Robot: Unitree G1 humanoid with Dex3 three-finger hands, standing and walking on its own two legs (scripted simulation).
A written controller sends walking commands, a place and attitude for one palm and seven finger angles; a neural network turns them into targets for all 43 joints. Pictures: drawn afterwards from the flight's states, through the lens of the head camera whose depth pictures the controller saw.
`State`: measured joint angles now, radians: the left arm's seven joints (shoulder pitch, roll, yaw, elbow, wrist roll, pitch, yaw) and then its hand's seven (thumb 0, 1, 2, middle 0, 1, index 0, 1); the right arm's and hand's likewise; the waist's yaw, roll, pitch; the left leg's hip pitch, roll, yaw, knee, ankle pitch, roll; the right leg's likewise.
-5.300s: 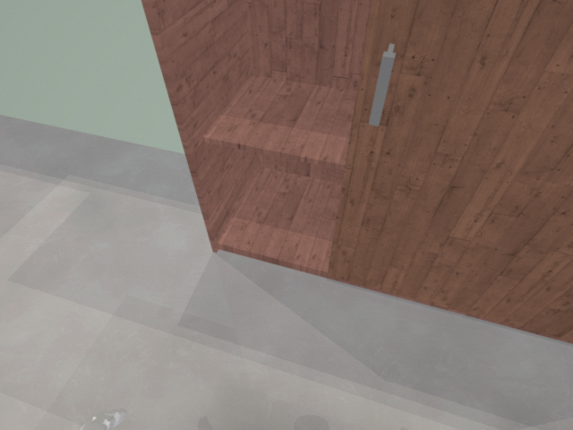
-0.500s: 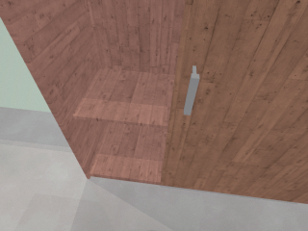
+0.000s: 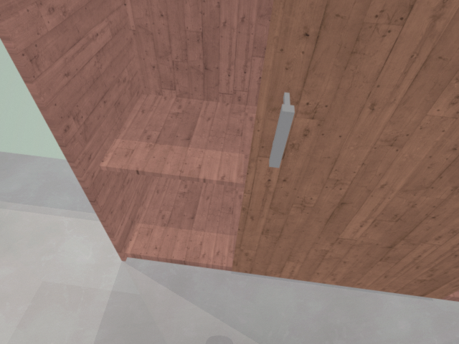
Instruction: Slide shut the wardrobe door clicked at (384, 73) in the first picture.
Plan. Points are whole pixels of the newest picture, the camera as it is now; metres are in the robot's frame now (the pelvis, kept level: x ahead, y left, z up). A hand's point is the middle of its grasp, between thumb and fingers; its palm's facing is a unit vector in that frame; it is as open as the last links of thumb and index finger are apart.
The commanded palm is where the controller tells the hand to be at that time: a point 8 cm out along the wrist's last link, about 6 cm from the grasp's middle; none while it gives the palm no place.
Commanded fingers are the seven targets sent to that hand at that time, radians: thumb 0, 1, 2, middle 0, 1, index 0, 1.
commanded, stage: look again from close up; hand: right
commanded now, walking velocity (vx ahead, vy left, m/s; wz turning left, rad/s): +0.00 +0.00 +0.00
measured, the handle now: (280, 131) +0.50 -0.07 +0.11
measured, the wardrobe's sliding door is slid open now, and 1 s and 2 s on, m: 0.48 0.48 0.48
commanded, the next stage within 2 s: raise the hand with hooked fingers in 1.42 s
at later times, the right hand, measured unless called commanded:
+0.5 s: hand out of the picture +0.02 -0.14 -0.17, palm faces +0.00 +0.98 -0.20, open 7.3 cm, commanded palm none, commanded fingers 0.00 -0.90 -0.90 0.20 0.30 0.20 0.30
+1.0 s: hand out of the picture +0.02 -0.12 -0.17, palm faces +0.03 +0.98 -0.19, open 7.3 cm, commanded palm none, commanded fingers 0.00 -0.90 -0.90 0.20 0.30 0.20 0.30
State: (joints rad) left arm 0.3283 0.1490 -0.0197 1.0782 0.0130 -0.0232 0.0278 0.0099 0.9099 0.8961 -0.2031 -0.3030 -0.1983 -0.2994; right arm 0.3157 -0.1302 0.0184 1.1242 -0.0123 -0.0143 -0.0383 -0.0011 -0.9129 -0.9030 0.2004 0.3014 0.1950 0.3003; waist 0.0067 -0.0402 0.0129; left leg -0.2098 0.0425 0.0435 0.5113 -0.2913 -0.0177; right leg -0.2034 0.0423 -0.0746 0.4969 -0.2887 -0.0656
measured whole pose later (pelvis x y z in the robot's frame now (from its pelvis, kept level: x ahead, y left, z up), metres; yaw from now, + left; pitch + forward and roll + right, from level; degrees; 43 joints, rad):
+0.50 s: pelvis +0.02 +0.03 +0.00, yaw +1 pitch +0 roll -1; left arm 0.27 0.15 -0.02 1.13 0.01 -0.03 0.03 0.01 0.91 0.90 -0.20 -0.30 -0.20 -0.30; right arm 0.28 -0.15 0.01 1.12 -0.01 -0.02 -0.03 0.00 -0.92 -0.90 0.20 0.30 0.20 0.30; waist 0.00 0.00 0.03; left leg -0.18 0.01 0.05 0.47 -0.29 0.02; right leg -0.15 0.01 -0.07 0.43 -0.28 -0.02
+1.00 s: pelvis +0.02 +0.05 +0.00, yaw +0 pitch +0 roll -1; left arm 0.28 0.14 -0.02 1.15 0.01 -0.02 0.04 0.01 0.92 0.90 -0.20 -0.30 -0.20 -0.30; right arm 0.29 -0.14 0.01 1.12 -0.01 -0.02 -0.04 0.00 -0.92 -0.90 0.20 0.30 0.19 0.30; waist 0.00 0.00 0.02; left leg -0.14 -0.02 0.07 0.45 -0.30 0.05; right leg -0.13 -0.02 -0.05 0.42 -0.28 0.01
